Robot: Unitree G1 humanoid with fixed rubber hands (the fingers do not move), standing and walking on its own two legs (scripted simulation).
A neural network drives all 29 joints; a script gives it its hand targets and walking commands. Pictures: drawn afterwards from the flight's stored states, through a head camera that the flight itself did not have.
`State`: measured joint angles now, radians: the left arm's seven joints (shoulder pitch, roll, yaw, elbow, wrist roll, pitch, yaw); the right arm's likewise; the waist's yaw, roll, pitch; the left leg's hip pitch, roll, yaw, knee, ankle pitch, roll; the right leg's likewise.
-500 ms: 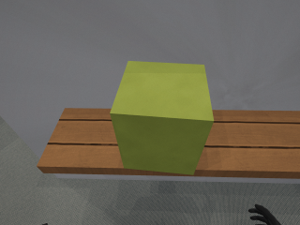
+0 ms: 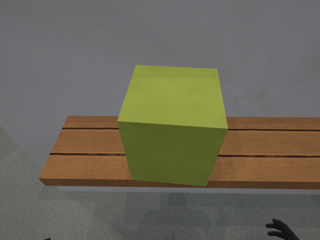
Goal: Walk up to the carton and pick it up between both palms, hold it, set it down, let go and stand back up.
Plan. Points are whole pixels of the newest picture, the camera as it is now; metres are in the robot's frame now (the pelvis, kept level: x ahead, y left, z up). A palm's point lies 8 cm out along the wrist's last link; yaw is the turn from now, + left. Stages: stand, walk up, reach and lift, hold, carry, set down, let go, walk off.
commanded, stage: walk up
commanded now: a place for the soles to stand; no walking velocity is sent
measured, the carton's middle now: (172, 127) +0.40 -0.02 +0.07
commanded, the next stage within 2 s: reach and lift in 0.92 s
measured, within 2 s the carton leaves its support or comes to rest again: neither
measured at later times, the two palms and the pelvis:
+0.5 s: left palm out of the picture +0.11 +0.30 -0.08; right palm out of the picture +0.12 -0.32 -0.08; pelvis +0.00 -0.01 +0.00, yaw -1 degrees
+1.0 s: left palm out of the picture +0.11 +0.30 -0.08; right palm out of the picture +0.13 -0.32 -0.08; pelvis +0.00 -0.01 +0.00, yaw -1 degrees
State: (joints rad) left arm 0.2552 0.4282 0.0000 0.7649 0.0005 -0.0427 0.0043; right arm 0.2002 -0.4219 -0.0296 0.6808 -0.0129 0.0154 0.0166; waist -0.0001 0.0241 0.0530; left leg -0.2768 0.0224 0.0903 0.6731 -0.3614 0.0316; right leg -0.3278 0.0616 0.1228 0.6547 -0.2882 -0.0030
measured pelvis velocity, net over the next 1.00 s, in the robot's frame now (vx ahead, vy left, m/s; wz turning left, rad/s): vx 0.00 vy -0.01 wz -0.02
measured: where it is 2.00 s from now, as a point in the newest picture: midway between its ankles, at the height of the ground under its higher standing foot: outside the picture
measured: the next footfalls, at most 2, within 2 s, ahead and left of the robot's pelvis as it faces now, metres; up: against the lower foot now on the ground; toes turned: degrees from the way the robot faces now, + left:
none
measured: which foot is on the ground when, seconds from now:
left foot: down 0.00-1.00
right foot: down 0.00-1.00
